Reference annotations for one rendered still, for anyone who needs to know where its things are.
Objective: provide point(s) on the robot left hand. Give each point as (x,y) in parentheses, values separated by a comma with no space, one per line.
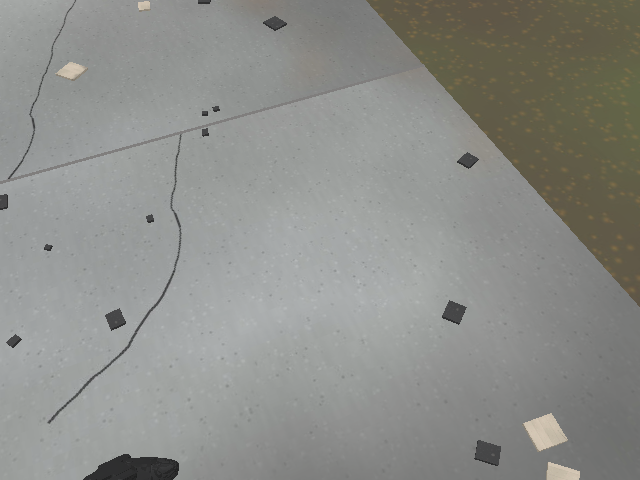
(144,468)

